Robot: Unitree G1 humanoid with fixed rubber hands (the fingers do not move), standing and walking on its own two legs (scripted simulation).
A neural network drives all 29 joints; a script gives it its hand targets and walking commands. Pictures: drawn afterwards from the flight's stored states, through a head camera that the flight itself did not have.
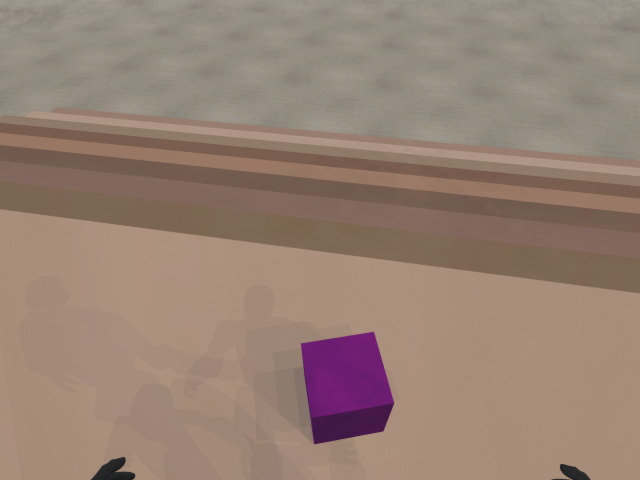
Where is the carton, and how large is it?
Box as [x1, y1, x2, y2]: [301, 332, 393, 443]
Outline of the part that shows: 373,332 301,343 304,375 314,443 383,430 392,407 393,400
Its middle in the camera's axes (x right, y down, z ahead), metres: +0.07 +0.44 +1.12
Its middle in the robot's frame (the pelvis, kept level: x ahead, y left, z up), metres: +0.47 -0.03 -0.66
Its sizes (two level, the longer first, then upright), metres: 0.210 0.200 0.250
